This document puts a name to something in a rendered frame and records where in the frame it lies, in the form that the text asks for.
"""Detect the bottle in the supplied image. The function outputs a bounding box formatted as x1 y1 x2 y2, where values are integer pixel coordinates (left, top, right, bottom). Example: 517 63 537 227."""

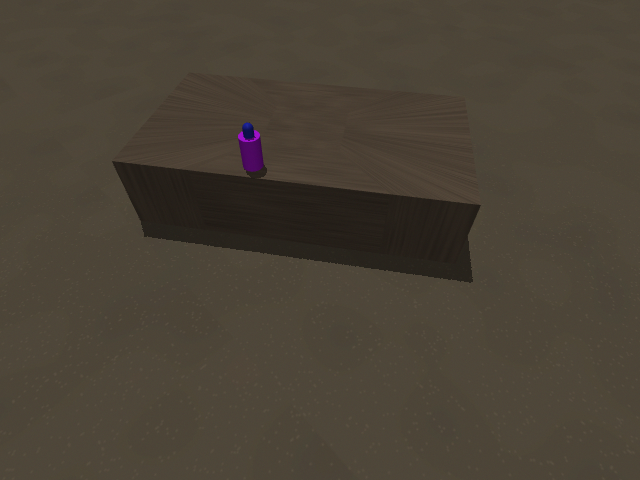
238 123 264 172

